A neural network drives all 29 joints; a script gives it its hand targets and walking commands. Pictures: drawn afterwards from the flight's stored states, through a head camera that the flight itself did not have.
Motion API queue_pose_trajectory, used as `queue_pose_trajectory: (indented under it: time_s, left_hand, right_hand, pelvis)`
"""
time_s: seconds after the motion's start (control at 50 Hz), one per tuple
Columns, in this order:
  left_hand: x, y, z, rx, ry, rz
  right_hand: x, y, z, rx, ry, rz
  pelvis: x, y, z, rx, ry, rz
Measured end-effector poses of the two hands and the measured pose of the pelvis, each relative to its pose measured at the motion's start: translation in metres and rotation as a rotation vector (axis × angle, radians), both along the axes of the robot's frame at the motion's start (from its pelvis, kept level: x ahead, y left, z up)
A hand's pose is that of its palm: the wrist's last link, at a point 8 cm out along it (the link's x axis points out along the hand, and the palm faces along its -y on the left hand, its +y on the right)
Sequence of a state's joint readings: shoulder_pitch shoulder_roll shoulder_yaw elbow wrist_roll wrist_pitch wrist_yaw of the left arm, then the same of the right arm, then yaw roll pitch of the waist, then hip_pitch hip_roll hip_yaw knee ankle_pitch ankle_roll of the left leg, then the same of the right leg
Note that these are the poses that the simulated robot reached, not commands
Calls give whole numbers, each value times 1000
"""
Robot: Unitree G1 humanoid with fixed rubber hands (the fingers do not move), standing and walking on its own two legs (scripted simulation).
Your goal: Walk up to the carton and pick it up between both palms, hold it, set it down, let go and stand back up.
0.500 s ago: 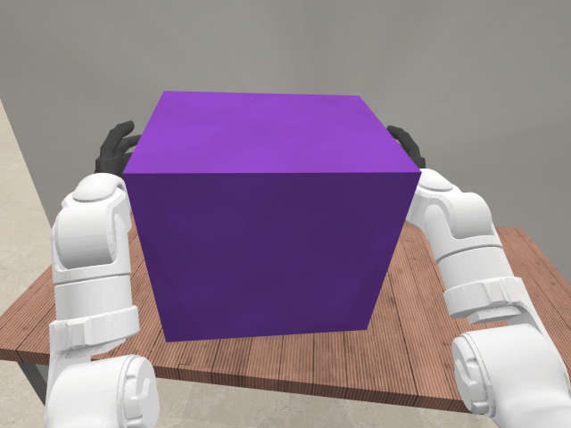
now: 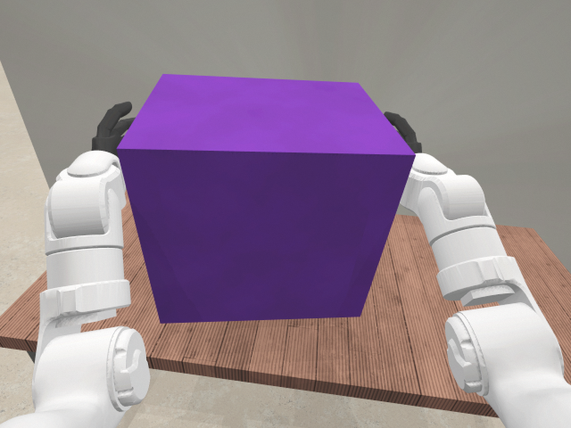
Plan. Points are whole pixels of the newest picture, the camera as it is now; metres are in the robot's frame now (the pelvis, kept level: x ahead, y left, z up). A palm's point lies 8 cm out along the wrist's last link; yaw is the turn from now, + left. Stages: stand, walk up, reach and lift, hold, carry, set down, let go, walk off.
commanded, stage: hold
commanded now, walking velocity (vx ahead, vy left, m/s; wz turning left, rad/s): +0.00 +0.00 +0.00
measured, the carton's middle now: (263, 197) +0.39 +0.02 +0.21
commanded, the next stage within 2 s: none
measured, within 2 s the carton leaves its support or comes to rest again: neither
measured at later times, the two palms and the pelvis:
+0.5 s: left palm (119, 169) +0.35 +0.19 +0.27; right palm (414, 173) +0.36 -0.18 +0.27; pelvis +0.00 +0.00 +0.00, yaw -1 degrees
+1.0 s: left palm (116, 170) +0.35 +0.20 +0.27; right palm (411, 170) +0.36 -0.18 +0.27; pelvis +0.01 +0.00 +0.00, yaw +0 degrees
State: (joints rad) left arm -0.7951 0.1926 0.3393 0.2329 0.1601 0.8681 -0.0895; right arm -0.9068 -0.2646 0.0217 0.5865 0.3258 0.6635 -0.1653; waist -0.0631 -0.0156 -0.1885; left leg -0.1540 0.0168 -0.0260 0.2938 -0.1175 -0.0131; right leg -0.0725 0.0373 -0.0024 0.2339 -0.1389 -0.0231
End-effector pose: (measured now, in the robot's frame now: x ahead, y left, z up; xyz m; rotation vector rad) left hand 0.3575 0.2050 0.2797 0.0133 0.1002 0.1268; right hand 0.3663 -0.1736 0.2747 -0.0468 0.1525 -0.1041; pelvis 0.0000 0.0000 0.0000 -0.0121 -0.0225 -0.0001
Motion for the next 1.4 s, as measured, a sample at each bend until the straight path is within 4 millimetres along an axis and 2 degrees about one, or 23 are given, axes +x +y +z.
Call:
queue_pose_trajectory:
  time_s: [0.16,0.3,0.48,0.74,0.92,1.12,1.4]
  left_hand:
    - [-5,-1,-8,-15,-8,-2]
    - [-7,-8,-12,-12,3,-5]
    - [-7,-12,-6,-7,2,2]
    - [-2,-4,-4,2,10,10]
    - [-3,-4,-5,-14,-12,1]
    - [-5,-9,-11,-15,0,-11]
    - [-8,-2,-1,-6,-8,11]
  right_hand:
    - [-6,-1,-2,9,-7,-8]
    - [-10,-8,-6,20,2,-14]
    - [-8,-11,-7,22,0,-7]
    - [1,-3,-4,12,10,6]
    - [-4,-4,-1,6,-10,-4]
    - [-10,-9,-6,13,0,-16]
    - [-4,-2,-1,16,-9,4]
  pelvis:
    - [7,3,0,-1,-29,0]
    - [3,5,0,-1,-38,-6]
    - [-3,3,0,1,-19,-13]
    - [0,-3,0,1,2,-1]
    - [6,-1,0,1,-26,-1]
    - [4,3,0,1,-31,-13]
    - [-2,2,0,1,-15,-6]
